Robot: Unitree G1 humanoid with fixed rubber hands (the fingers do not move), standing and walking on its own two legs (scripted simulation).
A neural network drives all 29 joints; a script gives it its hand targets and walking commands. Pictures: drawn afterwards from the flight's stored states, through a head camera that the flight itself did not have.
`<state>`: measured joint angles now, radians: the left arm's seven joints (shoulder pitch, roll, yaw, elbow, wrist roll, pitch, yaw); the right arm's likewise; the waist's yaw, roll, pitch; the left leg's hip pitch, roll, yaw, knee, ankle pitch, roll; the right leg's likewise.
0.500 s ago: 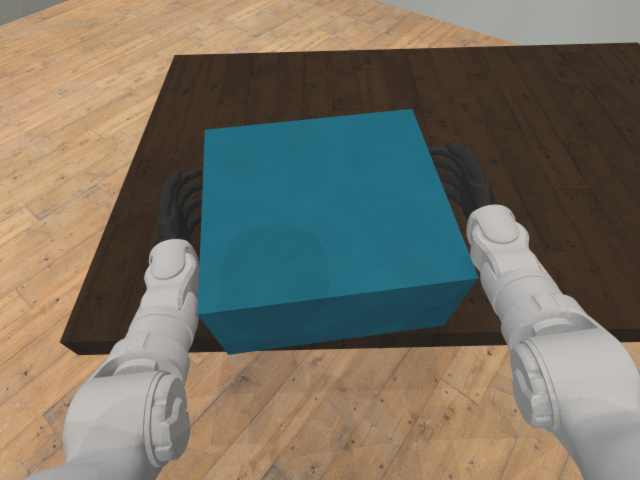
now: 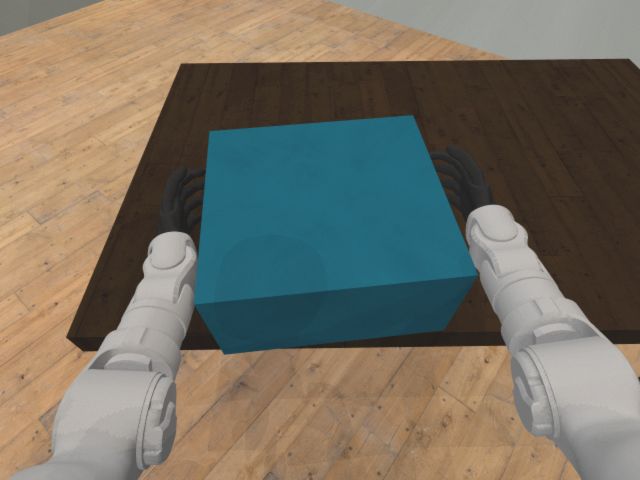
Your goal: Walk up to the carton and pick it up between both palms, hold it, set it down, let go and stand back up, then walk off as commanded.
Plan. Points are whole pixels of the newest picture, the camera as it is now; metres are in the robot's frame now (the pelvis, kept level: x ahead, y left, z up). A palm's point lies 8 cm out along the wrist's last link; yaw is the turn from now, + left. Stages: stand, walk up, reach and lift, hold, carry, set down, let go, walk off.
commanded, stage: reach and lift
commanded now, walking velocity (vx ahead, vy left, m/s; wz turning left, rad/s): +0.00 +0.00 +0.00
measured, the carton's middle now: (323, 228) +0.44 +0.05 +0.06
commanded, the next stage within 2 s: hold in 1.90 s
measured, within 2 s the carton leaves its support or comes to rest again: neither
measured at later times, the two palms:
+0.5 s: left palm (146, 208) +0.37 +0.24 +0.16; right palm (499, 192) +0.41 -0.14 +0.17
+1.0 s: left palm (150, 183) +0.38 +0.23 +0.18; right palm (519, 181) +0.41 -0.16 +0.19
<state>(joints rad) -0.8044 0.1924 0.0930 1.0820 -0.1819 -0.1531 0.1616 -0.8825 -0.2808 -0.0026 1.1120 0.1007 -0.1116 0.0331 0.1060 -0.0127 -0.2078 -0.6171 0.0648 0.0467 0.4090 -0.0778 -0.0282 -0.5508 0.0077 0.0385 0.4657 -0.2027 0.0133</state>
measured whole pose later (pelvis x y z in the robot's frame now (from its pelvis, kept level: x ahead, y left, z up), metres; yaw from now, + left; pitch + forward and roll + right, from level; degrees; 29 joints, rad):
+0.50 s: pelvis +0.00 +0.00 +0.01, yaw +1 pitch +5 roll -1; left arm -0.75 0.20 0.18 0.89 -0.10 0.18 0.10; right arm -0.80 -0.24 0.00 0.97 0.15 0.14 -0.02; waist 0.07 -0.01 -0.21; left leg -0.39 0.06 0.03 0.39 -0.09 -0.03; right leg -0.29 0.01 0.02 0.41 -0.21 0.01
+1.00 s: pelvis +0.00 +0.00 +0.01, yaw +1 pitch +4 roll +0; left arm -0.75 0.22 0.24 0.76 -0.06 0.34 0.04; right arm -0.81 -0.22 -0.01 0.84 0.16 0.28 -0.07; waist 0.01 -0.01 -0.20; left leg -0.34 0.06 0.03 0.35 -0.08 -0.03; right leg -0.25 0.00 0.02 0.39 -0.21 0.01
